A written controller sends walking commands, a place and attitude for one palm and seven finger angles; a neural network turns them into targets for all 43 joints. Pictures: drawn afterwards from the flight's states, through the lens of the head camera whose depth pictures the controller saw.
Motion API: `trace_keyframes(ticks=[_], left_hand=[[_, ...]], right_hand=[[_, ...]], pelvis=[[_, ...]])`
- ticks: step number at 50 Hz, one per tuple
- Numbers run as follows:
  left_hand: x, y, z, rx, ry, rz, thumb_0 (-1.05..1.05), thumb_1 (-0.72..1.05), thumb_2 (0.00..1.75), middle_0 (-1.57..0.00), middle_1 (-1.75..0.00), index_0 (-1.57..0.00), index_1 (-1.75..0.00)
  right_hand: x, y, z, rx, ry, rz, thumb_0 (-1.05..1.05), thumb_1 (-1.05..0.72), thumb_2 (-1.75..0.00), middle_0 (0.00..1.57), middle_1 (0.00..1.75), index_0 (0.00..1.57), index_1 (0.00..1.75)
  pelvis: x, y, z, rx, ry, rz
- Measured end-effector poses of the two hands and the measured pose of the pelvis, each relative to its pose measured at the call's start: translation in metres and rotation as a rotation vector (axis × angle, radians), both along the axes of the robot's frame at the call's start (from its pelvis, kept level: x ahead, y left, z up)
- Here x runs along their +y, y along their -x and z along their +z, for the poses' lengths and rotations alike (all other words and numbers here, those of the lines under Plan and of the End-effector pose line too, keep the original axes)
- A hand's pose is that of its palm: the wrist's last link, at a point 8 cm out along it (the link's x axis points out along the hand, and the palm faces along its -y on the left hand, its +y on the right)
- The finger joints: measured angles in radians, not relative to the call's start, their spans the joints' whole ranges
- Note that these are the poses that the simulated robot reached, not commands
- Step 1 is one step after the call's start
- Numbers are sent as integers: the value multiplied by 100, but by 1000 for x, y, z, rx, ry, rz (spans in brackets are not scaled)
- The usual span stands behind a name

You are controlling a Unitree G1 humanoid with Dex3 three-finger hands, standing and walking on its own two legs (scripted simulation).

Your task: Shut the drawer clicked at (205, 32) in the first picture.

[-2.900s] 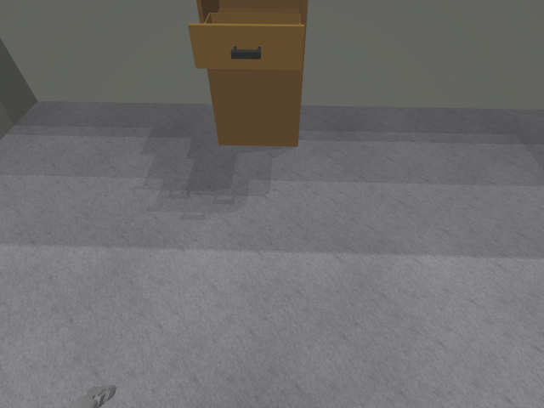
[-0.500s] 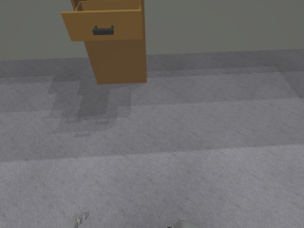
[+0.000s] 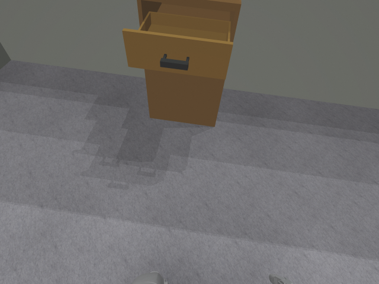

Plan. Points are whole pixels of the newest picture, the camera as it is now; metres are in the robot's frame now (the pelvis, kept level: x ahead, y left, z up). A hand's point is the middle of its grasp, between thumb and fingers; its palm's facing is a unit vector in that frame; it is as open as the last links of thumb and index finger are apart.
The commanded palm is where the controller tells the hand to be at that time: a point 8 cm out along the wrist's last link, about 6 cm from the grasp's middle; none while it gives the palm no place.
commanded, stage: walk to a spot facing it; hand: left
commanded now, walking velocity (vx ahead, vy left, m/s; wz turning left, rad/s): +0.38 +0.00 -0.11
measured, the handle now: (175, 60) +0.89 +0.17 -0.05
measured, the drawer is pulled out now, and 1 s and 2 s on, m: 0.29 0.29 0.29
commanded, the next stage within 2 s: take the last steps up to it in 0.40 s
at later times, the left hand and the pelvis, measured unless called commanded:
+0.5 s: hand (159, 201) +0.34 +0.12 -0.15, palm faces -0.13 -0.97 -0.22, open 7.4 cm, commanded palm none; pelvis +0.21 -0.05 +0.00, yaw -7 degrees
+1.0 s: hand (164, 217) +0.29 +0.10 -0.15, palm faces +0.12 -0.98 -0.14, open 7.4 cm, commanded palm none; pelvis +0.34 -0.06 +0.02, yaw +0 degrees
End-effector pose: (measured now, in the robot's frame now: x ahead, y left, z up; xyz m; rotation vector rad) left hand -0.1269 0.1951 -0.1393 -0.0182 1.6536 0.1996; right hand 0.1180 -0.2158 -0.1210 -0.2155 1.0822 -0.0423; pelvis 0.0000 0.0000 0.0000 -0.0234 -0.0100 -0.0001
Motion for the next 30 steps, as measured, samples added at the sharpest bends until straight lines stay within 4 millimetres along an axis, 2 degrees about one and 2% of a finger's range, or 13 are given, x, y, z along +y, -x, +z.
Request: trace_keyframes(ticks=[2,4,8,11,17,23,26,30], left_hand=[[10,-23,2,-2,-3,-14,1,90,90,-20,-30,-20,-30],[22,-58,5,-43,-17,-35,1,90,90,-20,-30,-20,-30],[41,-145,8,-183,-51,-84,1,91,90,-19,-30,-19,-30],[45,-211,11,-294,-70,-111,1,91,90,-19,-30,-19,-30],[30,-329,21,-432,-76,-199,0,91,90,-19,-30,-19,-30],[-9,-435,23,-497,-90,-327,0,91,90,-19,-30,-19,-30],[-29,-471,17,-547,-109,-348,0,91,90,-19,-30,-19,-30],[-48,-480,22,-525,-104,-321,0,91,90,-19,-30,-20,-30]], right_hand=[[7,-4,1,8,-6,-28,0,-91,-90,20,30,20,30],[6,-2,5,17,1,-96,-1,-92,-90,20,30,21,30],[-11,3,15,67,55,-149,-4,-96,-90,20,30,21,30],[-16,14,15,145,59,-175,-3,-95,-90,20,30,20,30],[-14,33,3,290,4,-255,-1,-92,-90,20,30,20,30],[-16,39,-18,433,-80,-349,0,-91,-90,20,30,20,30],[-26,30,-31,501,-114,-363,0,-91,-90,20,30,20,30],[-50,-14,-27,464,-104,-353,1,-91,-90,20,30,20,30]], pelvis=[[6,-16,3,-12,-4,-6],[10,-32,9,-19,-9,-11],[12,-62,19,-23,-20,-21],[9,-86,22,-23,-31,-33],[-5,-134,21,-23,-50,-67],[-36,-189,7,-23,-60,-110],[-56,-214,-5,-28,-59,-117],[-71,-235,3,-40,-48,-111]])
